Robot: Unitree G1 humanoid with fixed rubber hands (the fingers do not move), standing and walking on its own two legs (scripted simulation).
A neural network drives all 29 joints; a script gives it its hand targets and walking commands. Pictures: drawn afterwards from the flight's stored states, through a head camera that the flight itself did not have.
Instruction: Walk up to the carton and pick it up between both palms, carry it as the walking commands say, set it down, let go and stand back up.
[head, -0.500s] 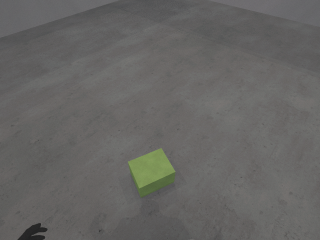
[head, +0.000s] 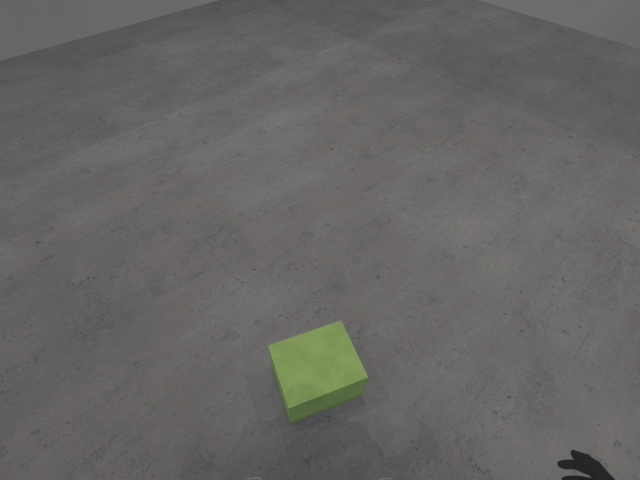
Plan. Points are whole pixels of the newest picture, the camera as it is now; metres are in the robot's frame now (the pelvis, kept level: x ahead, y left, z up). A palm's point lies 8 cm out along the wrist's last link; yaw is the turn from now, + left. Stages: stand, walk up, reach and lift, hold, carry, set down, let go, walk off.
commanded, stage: walk up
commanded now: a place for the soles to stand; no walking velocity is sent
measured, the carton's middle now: (316, 370) +0.53 +0.01 -0.68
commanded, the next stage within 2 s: none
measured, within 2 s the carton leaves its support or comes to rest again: neither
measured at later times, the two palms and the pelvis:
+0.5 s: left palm (73, 460) +0.17 +0.31 -0.06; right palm out of the picture +0.14 -0.33 -0.08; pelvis +0.04 -0.01 +0.02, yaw -1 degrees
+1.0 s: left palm (135, 445) +0.19 +0.25 -0.08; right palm out of the picture +0.10 -0.51 -0.05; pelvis +0.07 -0.11 -0.01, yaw +5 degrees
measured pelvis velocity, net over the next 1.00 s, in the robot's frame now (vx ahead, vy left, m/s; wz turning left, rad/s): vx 0.07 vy -0.11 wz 0.09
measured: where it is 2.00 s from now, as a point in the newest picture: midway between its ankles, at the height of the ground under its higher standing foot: outside the picture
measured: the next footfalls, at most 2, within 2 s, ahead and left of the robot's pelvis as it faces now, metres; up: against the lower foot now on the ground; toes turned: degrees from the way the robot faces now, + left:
right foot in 0.02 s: +0.09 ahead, -0.13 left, +0.00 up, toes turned -3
right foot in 0.98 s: +0.23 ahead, -0.28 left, +0.00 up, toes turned +26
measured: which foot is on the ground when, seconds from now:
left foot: down 0.00-0.98, up 1.00-1.00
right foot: up 0.00-0.00, down 0.02-0.66, up 0.68-0.96, down 0.98-1.00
